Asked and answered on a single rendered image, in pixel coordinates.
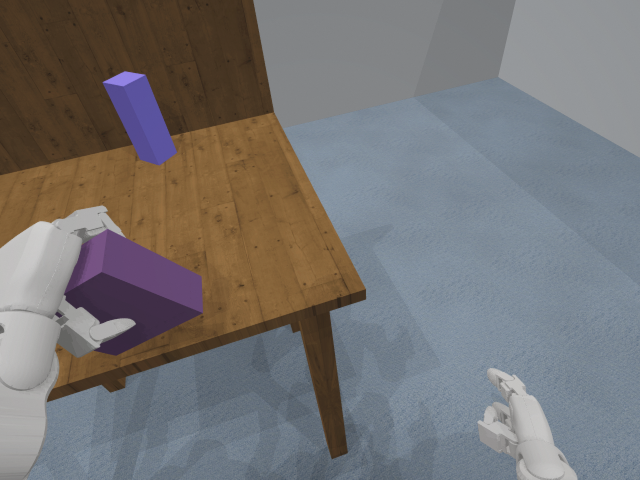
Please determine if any right robot forearm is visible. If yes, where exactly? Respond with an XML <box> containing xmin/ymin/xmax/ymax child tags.
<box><xmin>516</xmin><ymin>440</ymin><xmax>578</xmax><ymax>480</ymax></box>

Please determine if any table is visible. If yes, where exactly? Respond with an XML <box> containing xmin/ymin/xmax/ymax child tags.
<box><xmin>0</xmin><ymin>0</ymin><xmax>366</xmax><ymax>459</ymax></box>

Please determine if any left robot forearm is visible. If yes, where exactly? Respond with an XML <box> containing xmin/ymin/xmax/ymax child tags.
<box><xmin>0</xmin><ymin>311</ymin><xmax>61</xmax><ymax>480</ymax></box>

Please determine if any sponge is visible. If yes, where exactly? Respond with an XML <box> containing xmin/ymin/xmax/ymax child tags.
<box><xmin>55</xmin><ymin>229</ymin><xmax>203</xmax><ymax>356</ymax></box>

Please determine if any left robot hand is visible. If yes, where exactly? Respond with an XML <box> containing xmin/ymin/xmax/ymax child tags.
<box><xmin>0</xmin><ymin>205</ymin><xmax>136</xmax><ymax>358</ymax></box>

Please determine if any right robot hand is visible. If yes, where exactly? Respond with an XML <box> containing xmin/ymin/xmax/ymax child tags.
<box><xmin>477</xmin><ymin>368</ymin><xmax>555</xmax><ymax>459</ymax></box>

